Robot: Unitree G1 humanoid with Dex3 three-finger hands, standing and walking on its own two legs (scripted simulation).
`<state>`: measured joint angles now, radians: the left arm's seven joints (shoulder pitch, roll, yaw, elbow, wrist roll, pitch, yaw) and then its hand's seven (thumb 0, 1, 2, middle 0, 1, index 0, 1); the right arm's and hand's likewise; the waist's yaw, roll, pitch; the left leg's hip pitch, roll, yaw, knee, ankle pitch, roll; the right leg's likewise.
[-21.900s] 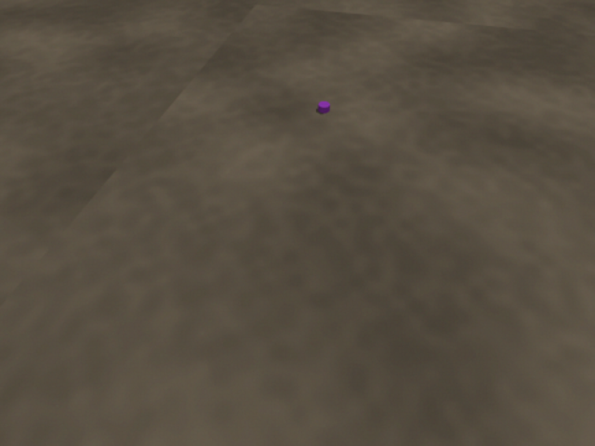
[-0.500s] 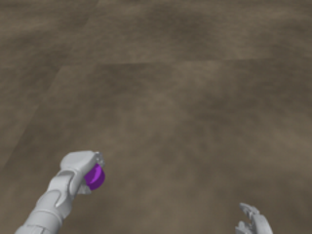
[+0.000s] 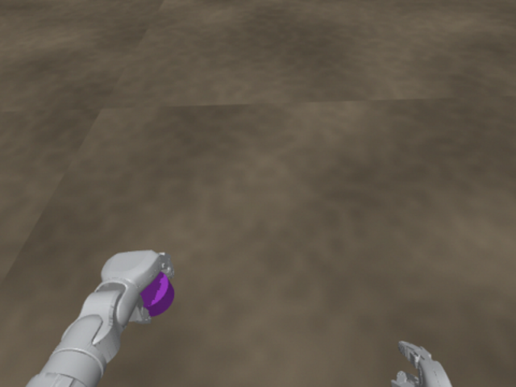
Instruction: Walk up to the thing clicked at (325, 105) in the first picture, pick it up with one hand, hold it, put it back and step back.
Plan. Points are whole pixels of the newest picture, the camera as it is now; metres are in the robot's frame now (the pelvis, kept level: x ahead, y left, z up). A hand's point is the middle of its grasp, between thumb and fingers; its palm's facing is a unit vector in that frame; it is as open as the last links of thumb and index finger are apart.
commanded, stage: crouch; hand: left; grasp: from above
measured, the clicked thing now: (151, 292) +0.30 +0.21 -0.07
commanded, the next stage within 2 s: lower in 1.98 s
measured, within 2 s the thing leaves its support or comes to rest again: neither
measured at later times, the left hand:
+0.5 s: hand (161, 318) +0.30 +0.23 -0.19, palm faces -0.44 +0.04 -0.90, open 9.4 cm
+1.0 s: hand (187, 338) +0.33 +0.23 -0.44, palm faces -0.48 +0.00 -0.88, open 9.4 cm
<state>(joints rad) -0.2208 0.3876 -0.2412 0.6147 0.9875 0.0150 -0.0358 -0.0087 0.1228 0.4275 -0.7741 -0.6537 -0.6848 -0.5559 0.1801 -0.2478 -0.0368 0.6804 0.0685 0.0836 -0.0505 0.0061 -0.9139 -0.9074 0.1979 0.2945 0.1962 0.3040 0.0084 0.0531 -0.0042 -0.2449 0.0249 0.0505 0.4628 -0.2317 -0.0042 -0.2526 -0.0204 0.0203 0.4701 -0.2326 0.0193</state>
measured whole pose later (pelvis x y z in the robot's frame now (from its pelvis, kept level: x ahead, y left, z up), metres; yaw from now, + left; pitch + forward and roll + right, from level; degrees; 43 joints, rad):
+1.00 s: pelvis -0.07 +0.00 -0.28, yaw +0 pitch +36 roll -4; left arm -0.72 0.45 -0.05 1.25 1.18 -0.09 0.38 -0.02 0.08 0.43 -0.85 -0.58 -0.76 -0.50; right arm 0.19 -0.21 -0.05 0.76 -0.07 -0.05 0.02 0.00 -0.90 -0.90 0.20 0.30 0.20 0.30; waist -0.15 0.05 -0.20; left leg -1.87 0.03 -0.05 1.87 -0.63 0.01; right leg -1.82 -0.02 -0.02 1.83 -0.63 0.03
